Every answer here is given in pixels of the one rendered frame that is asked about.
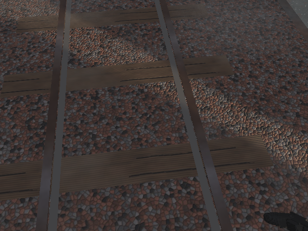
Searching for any right robot hand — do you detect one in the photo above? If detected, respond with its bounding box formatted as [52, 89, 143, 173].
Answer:
[263, 212, 308, 231]

